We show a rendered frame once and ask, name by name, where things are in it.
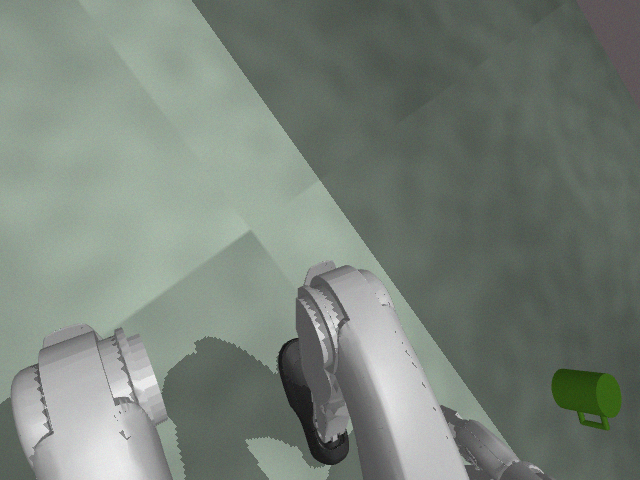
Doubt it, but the right robot arm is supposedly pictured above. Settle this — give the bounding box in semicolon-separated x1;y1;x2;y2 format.
500;461;556;480

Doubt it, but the right robot hand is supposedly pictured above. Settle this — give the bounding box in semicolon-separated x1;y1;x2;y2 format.
440;405;521;480

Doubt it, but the right robot foot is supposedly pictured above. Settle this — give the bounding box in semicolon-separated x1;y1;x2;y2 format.
278;338;349;465

